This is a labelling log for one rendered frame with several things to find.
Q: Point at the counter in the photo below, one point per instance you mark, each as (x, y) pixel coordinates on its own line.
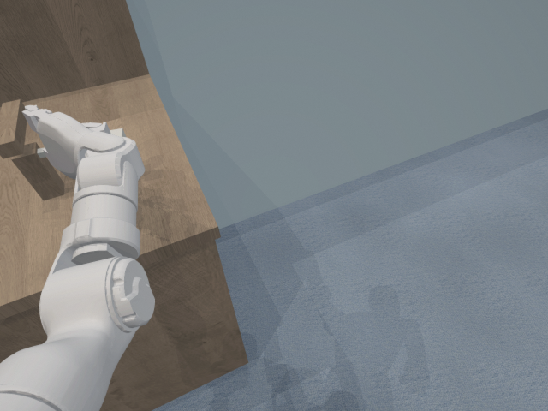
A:
(83, 58)

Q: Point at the left robot hand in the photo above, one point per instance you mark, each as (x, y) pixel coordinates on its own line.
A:
(60, 134)

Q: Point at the robot left upper arm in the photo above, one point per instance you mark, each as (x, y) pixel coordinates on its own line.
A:
(90, 313)

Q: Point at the left robot forearm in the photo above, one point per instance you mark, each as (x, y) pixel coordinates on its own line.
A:
(105, 203)

